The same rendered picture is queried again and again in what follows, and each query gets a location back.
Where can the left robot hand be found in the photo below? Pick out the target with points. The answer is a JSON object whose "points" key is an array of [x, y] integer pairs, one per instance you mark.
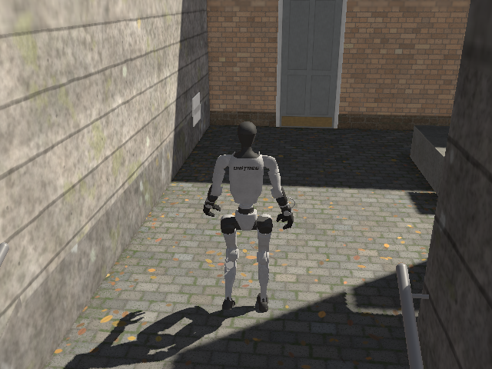
{"points": [[207, 210]]}

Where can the robot right forearm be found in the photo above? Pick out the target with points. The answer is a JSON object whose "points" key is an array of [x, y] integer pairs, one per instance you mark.
{"points": [[283, 204]]}

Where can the robot right upper arm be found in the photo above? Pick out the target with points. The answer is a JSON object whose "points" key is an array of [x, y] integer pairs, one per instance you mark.
{"points": [[274, 175]]}

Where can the robot left upper arm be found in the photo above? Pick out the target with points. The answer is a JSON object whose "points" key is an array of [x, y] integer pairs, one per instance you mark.
{"points": [[218, 175]]}

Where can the left robot thigh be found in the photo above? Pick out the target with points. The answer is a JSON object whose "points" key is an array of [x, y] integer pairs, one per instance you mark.
{"points": [[228, 228]]}

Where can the robot right shin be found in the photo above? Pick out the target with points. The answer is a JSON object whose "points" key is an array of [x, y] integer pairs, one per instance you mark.
{"points": [[263, 277]]}

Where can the robot left forearm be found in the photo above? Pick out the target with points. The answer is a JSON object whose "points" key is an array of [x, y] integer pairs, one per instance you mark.
{"points": [[210, 200]]}

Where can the right robot hand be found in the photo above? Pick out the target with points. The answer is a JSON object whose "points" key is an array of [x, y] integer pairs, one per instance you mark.
{"points": [[289, 218]]}

